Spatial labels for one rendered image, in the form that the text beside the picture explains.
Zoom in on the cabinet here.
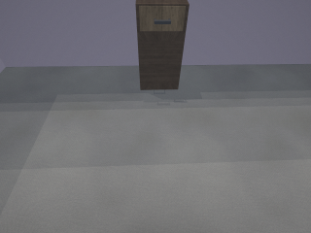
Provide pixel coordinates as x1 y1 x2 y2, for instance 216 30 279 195
135 0 190 90

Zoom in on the drawer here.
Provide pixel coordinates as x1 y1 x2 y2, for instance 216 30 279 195
139 6 186 31

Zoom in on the handle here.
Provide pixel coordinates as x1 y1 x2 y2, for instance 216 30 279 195
154 18 171 24

